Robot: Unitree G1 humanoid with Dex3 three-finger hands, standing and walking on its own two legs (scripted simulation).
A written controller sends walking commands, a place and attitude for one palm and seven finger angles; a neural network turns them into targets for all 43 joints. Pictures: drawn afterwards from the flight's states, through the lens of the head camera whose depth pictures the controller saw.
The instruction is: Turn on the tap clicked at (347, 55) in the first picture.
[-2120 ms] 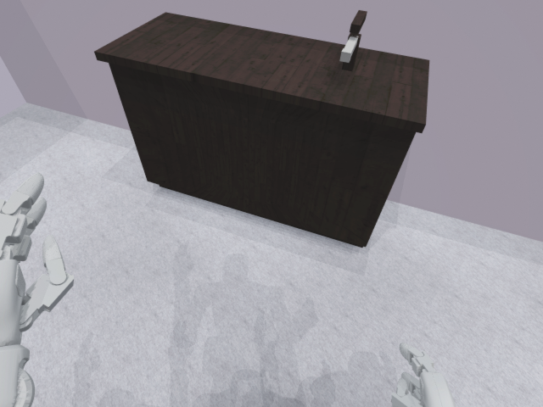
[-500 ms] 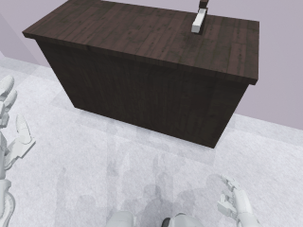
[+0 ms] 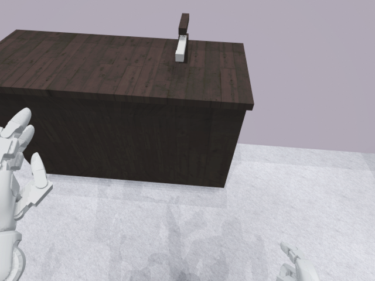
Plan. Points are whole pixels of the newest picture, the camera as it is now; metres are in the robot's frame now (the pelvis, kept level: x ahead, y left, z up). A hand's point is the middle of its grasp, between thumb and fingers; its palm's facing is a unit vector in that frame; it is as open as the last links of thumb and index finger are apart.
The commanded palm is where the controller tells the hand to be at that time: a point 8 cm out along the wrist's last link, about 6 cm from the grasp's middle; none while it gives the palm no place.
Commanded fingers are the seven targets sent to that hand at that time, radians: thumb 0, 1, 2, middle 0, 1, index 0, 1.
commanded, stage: turn to face it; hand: left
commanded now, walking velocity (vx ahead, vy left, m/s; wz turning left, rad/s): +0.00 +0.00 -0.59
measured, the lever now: (179, 56) +0.79 +0.09 +0.08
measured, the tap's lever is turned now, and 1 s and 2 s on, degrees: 0 0 0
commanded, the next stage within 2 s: take the last steps up to it in 0.40 s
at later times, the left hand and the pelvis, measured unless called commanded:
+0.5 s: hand (135, 175) +0.24 +0.10 +0.18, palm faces +0.03 -0.85 -0.53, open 7.5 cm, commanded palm +0.20 +0.19 +0.18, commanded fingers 0.00 0.90 0.90 -0.20 -0.30 -0.20 -0.30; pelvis -0.04 -0.04 +0.00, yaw -17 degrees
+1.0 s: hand (155, 173) +0.24 +0.07 +0.19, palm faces +0.12 -0.88 -0.47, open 7.5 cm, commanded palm +0.20 +0.14 +0.18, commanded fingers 0.00 0.90 0.90 -0.20 -0.30 -0.20 -0.30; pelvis -0.04 -0.08 +0.01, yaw -18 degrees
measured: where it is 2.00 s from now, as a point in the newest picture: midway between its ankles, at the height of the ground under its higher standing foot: outside the picture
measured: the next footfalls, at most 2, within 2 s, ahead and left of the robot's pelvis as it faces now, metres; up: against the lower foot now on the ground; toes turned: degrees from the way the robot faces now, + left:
right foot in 0.28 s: +0.00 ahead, -0.17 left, +0.00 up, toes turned -16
left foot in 0.56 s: +0.06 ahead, +0.07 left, +0.00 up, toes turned -13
